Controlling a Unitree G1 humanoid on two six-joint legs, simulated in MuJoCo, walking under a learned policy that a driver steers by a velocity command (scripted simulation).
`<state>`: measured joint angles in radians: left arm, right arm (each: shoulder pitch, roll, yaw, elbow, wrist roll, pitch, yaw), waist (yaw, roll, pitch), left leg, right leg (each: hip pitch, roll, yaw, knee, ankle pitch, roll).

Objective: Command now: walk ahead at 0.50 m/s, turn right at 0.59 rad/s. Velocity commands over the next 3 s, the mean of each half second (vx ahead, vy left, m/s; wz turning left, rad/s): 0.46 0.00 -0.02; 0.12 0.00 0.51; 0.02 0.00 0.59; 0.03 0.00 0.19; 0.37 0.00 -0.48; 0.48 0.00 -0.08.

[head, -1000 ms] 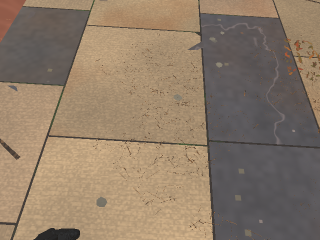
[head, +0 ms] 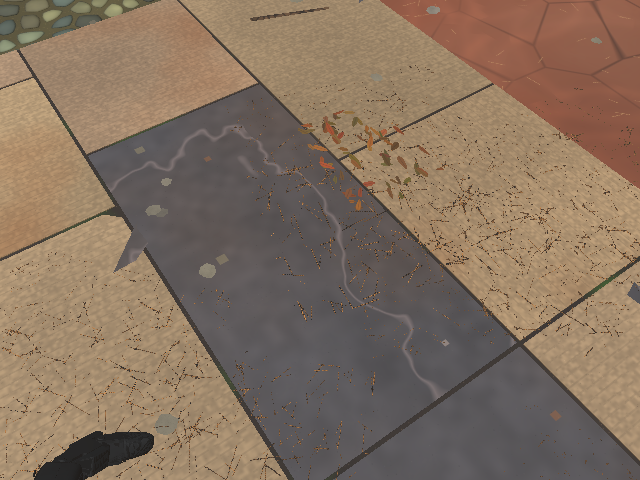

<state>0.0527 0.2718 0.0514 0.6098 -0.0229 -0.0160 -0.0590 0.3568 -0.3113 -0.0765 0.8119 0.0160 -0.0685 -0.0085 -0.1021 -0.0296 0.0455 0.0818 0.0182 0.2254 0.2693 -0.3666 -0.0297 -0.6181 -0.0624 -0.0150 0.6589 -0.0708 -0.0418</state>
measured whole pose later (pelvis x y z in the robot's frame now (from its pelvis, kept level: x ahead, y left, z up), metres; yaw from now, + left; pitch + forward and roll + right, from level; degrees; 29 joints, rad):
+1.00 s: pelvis +0.44 -0.02 +0.00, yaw +21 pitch +3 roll +0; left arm 0.16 0.29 0.04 0.73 0.00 -0.01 0.03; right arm 0.17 -0.32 -0.08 0.61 0.01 0.05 -0.02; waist -0.02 0.01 0.02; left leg -0.42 -0.14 -0.19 0.54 -0.16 0.03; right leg -0.41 0.02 0.11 0.61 -0.26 0.06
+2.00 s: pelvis +0.46 -0.01 +0.00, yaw +42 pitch +0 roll +1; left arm 0.23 0.25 0.04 0.74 -0.01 0.00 0.01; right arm 0.18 -0.24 -0.04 0.69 -0.01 0.00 -0.02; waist 0.00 0.02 0.00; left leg -0.26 -0.05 -0.05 0.58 -0.40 0.01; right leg -0.28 0.01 0.08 0.57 -0.30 -0.01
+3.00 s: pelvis +0.92 +0.15 -0.01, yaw +25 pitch +3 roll -1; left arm 0.35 0.30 0.05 0.79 0.00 -0.05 0.01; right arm 0.10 -0.26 -0.02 0.68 0.02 -0.09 0.07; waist 0.07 0.03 0.01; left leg -0.58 0.01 0.02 0.54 -0.01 0.07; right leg 0.11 0.09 -0.04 0.26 -0.42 -0.07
